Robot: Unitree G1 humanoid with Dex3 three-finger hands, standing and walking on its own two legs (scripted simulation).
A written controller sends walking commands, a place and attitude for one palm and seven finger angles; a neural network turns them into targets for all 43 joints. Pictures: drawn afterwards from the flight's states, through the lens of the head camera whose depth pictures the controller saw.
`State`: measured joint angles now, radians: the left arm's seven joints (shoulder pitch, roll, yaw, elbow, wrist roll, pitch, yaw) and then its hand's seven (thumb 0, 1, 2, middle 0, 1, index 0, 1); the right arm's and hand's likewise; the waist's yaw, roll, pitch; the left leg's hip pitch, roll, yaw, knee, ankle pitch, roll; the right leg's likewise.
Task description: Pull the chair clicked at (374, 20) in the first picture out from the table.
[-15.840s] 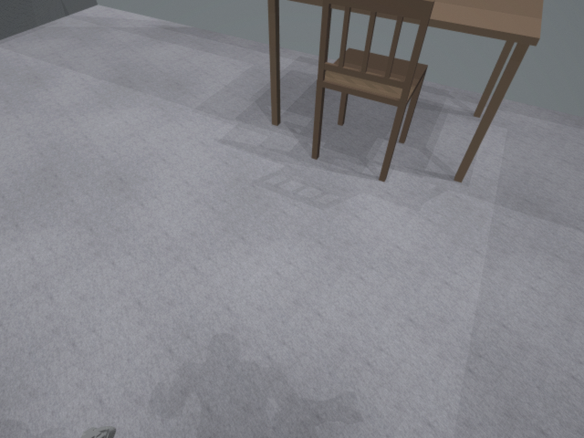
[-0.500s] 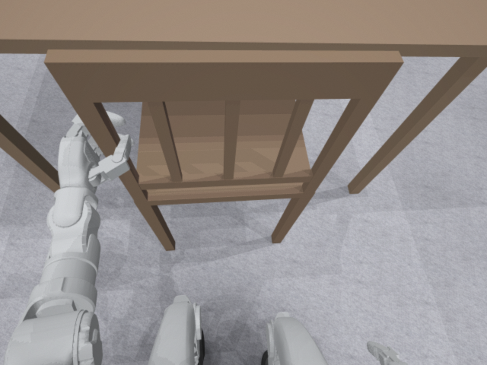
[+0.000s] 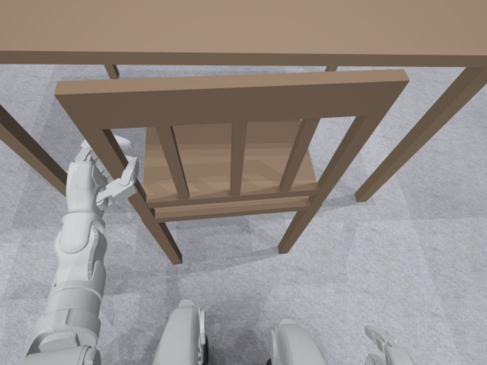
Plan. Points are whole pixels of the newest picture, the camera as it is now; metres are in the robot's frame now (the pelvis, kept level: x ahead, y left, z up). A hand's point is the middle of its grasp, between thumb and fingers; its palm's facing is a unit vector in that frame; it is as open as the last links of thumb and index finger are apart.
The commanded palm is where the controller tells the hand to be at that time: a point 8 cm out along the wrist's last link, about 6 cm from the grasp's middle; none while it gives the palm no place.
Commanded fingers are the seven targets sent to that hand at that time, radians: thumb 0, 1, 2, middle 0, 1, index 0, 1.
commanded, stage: hook a spindle and tug to test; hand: left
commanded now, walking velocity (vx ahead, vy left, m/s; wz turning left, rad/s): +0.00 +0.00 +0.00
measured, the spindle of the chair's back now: (237, 162) +0.45 +0.02 +0.01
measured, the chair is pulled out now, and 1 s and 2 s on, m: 0.03 0.11 0.20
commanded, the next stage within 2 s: step backward, pulling the chair out in 0.02 s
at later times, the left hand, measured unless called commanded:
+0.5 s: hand (130, 193) +0.37 +0.18 +0.04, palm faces +0.11 -0.98 -0.15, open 5.9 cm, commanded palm +0.34 +0.22 +0.04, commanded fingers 0.00 0.90 0.90 -0.50 -1.45 -0.50 -1.45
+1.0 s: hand (137, 248) +0.28 +0.15 +0.04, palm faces +0.08 -0.98 -0.18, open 5.7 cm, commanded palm +0.28 +0.20 +0.04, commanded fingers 0.00 0.90 0.90 -0.50 -1.45 -0.50 -1.45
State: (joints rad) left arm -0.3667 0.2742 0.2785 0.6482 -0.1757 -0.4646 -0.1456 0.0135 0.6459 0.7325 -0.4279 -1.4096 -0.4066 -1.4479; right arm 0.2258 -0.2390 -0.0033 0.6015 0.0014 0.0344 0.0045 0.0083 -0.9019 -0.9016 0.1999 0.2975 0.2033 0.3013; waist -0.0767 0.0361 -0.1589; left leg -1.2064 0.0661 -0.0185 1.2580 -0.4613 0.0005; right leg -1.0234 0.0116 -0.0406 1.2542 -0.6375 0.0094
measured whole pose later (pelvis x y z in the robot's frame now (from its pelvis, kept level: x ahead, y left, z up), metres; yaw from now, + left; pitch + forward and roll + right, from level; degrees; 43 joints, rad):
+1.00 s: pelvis -0.06 +0.01 +0.10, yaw +1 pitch +1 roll -2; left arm -0.45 0.17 0.04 1.05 -0.06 -0.30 0.10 0.05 0.62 0.69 -0.30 -1.20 -0.50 -1.45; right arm 0.21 -0.26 -0.01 0.75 0.04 0.00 -0.12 0.01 -0.90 -0.90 0.20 0.30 0.20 0.30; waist -0.03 0.05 0.14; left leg -0.52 0.06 0.02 0.62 -0.12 0.01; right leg -0.38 0.01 -0.02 0.66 -0.31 0.02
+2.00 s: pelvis -0.17 -0.01 +0.10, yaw +2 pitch +2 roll -1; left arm -0.46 0.18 0.00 0.92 -0.03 -0.22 0.09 0.02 0.61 0.69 -0.23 -1.27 -0.50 -1.45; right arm 0.21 -0.22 -0.01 0.71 0.02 0.01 -0.09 0.01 -0.90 -0.90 0.20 0.30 0.20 0.30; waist 0.00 0.00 0.18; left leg -0.42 0.05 -0.02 0.67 -0.29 -0.03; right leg -0.39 -0.03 -0.04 0.63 -0.26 0.01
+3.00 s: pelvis -0.41 -0.04 +0.11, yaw +1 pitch +0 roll -2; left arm -0.49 0.20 0.10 1.03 -0.04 -0.25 0.09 -0.02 0.58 0.70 -0.24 -1.20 -0.50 -1.45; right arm 0.17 -0.20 0.00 0.76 0.02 -0.03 -0.05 0.01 -0.90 -0.90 0.20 0.30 0.20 0.30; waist 0.00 0.09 0.24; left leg -0.41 0.13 -0.02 0.66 -0.26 -0.06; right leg -0.30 0.05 -0.04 0.54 -0.23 -0.02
